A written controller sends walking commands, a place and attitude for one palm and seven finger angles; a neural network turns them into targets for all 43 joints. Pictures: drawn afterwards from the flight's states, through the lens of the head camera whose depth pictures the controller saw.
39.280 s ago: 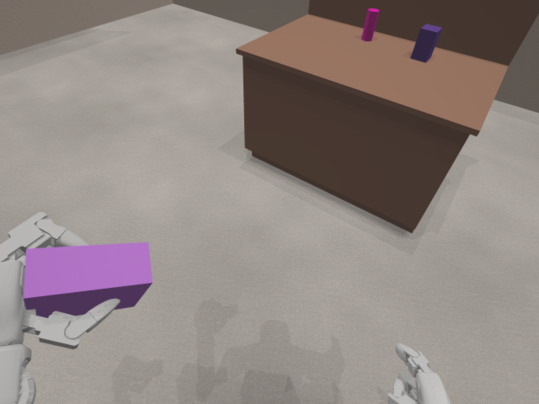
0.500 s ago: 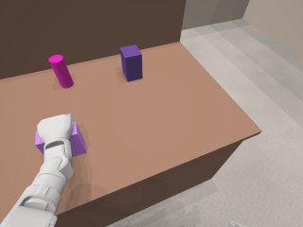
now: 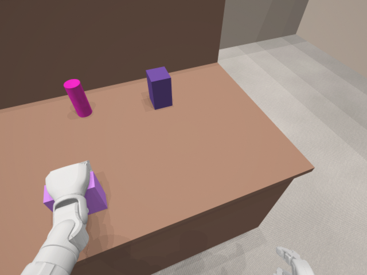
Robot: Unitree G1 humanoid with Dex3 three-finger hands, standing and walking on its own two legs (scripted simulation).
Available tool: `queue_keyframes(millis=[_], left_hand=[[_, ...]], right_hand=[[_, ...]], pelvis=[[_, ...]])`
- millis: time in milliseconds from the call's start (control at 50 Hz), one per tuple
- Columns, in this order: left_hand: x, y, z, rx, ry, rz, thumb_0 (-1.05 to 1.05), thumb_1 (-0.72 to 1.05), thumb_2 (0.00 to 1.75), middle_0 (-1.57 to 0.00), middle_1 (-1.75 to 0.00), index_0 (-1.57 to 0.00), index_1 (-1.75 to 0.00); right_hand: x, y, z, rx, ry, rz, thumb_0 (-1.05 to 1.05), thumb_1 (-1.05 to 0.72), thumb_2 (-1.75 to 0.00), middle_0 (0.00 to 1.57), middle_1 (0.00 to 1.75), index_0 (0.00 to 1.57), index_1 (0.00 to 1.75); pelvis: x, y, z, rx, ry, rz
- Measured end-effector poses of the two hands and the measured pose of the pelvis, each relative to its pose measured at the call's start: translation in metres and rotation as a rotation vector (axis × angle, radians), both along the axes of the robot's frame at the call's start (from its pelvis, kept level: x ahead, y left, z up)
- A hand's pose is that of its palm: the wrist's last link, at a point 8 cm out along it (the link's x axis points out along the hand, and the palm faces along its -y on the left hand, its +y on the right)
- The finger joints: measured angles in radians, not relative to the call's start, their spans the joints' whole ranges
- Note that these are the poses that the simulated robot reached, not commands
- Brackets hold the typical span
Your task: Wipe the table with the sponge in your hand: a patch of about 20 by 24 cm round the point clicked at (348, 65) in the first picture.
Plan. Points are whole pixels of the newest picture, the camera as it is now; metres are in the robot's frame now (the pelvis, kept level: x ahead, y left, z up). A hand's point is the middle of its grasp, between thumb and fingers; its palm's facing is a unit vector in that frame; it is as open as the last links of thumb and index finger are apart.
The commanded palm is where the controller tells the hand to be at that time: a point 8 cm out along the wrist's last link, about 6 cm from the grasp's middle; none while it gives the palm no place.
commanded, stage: wipe back along the first lane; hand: left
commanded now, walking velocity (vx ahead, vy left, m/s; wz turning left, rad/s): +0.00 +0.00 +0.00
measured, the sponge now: (80, 201) +0.30 +0.29 -0.05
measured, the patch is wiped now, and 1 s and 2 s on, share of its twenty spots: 1.00 1.00 1.00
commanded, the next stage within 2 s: lift the sponge slowly off the table in 1.12 s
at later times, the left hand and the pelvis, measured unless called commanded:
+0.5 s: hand (77, 203) +0.28 +0.27 -0.02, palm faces -0.08 -0.05 -1.00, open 9.3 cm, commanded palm +0.23 +0.26 +0.01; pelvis -0.01 +0.00 +0.00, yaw +0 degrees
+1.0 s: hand (78, 204) +0.28 +0.27 -0.02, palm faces -0.08 -0.04 -1.00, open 9.3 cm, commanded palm +0.24 +0.26 +0.01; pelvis -0.02 +0.00 +0.00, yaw -1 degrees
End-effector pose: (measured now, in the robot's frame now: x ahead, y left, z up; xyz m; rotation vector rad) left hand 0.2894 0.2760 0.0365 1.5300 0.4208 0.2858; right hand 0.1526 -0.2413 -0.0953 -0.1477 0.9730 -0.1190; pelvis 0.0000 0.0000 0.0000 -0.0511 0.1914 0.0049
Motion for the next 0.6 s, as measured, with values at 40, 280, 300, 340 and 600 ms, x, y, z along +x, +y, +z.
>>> queue_keyframes(millis=[40,280,300,340,600], left_hand=[[-0.003,-0.001,0.0,-0.003,0.001,-0.001,-0.01,-0.43,1.09,-0.77,-1.4,-0.78,-1.45],[-0.025,-0.008,0.0,-0.015,-0.004,-0.013,0.0,-0.42,1.08,-0.77,-1.41,-0.77,-1.45],[-0.026,-0.008,0.0,-0.015,-0.004,-0.014,0.0,-0.42,1.08,-0.77,-1.41,-0.77,-1.45],[-0.027,-0.008,-0.001,-0.016,-0.002,-0.014,0.0,-0.42,1.08,-0.77,-1.41,-0.77,-1.45],[-0.029,-0.009,-0.003,-0.016,-0.007,-0.017,0.0,-0.42,1.08,-0.77,-1.41,-0.77,-1.45]], right_hand=[[0.001,0.0,0.001,0.002,-0.007,0.001,0.01,-0.91,-0.9,0.2,0.3,0.2,0.3],[0.005,0.004,0.003,0.013,-0.04,0.009,0.01,-0.91,-0.9,0.2,0.3,0.2,0.3],[0.005,0.004,0.004,0.012,-0.042,0.01,0.01,-0.91,-0.9,0.2,0.3,0.2,0.3],[0.005,0.004,0.004,0.01,-0.043,0.012,0.01,-0.91,-0.9,0.2,0.3,0.2,0.3],[-0.004,0.002,0.001,0.003,-0.043,0.002,0.01,-0.91,-0.9,0.2,0.3,0.2,0.3]], pelvis=[[0.0,-0.001,0.0,0.001,-0.003,-0.002],[-0.003,-0.002,0.001,0.005,-0.023,-0.006],[-0.004,-0.002,0.001,0.006,-0.024,-0.005],[-0.005,-0.002,0.001,0.006,-0.027,-0.005],[-0.013,-0.002,-0.001,0.006,-0.021,-0.009]])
